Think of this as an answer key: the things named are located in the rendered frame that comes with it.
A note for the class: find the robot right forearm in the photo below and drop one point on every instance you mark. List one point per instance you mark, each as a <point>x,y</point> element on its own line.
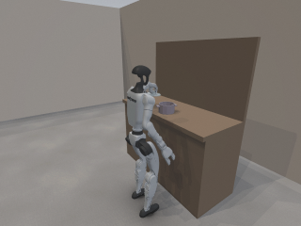
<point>155,136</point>

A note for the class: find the pot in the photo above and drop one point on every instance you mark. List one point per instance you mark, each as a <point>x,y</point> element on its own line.
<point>166,108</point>

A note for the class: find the robot left thigh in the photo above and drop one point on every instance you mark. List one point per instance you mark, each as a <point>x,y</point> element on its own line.
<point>141,162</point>

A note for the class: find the robot right hand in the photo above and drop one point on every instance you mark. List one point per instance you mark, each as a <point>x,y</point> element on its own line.
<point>166,153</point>

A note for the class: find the lid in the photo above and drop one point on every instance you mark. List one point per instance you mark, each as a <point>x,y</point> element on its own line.
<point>154,94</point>

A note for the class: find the robot right upper arm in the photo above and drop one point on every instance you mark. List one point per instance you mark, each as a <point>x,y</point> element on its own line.
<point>148,102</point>

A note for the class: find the table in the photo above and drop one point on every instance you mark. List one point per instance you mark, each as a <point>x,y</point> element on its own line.
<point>210,81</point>

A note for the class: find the robot left forearm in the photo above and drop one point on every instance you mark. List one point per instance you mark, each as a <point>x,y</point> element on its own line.
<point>147,86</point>

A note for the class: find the robot left hand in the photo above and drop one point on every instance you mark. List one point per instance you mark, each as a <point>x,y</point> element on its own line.
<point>151,88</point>

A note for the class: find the robot head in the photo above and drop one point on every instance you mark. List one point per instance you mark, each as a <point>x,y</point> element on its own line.
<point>141,70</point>

